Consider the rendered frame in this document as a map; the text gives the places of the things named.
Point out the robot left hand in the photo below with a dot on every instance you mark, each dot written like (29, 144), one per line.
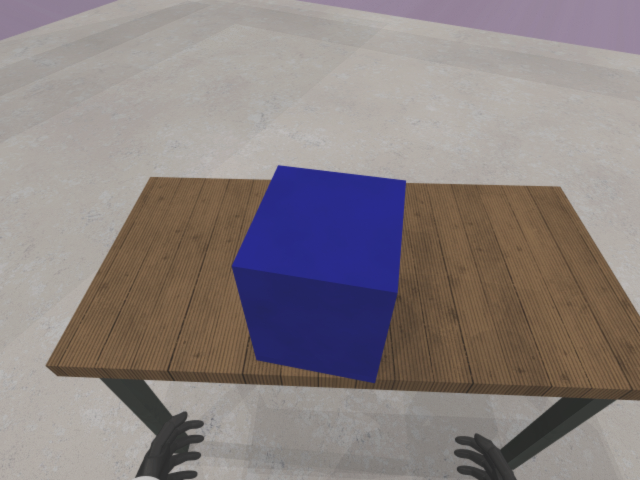
(159, 460)

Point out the carton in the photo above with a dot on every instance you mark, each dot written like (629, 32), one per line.
(318, 270)

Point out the table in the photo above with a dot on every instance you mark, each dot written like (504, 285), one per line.
(501, 291)

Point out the robot right hand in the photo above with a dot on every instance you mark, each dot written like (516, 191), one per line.
(492, 460)

